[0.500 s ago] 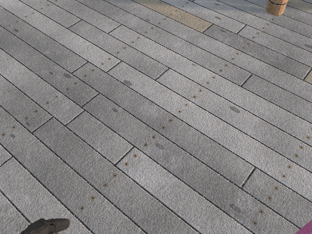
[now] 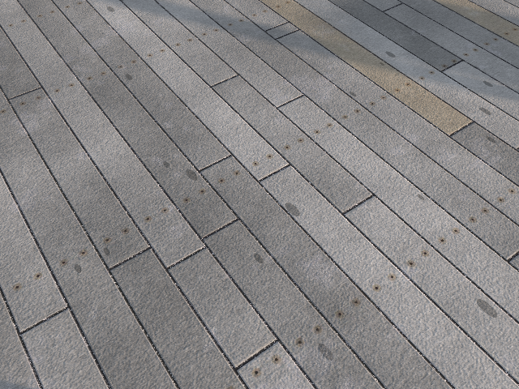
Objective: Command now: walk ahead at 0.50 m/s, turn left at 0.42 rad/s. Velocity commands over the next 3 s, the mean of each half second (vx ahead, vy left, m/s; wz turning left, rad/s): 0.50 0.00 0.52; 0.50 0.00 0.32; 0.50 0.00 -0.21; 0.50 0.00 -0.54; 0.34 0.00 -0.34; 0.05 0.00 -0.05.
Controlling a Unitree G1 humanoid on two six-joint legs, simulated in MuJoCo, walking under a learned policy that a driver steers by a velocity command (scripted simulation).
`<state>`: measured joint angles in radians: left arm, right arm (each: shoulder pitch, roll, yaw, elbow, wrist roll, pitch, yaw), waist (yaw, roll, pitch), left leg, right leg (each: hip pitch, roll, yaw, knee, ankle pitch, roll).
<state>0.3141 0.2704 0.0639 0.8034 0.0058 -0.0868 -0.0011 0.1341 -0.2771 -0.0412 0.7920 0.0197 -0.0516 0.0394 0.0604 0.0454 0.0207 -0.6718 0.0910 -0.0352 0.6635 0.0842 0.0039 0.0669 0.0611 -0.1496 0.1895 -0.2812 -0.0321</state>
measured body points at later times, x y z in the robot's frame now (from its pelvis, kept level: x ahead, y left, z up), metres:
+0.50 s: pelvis +0.29 +0.04 +0.00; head +0.33 +0.06 +0.45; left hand +0.44 +0.34 -0.08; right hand +0.43 -0.22 -0.10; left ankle +0.21 +0.12 -0.74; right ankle +0.51 -0.07 -0.70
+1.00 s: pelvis +0.55 +0.11 +0.00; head +0.58 +0.12 +0.45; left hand +0.41 +0.36 -0.12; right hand +0.86 +0.02 -0.07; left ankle +0.63 +0.30 -0.71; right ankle +0.51 -0.04 -0.74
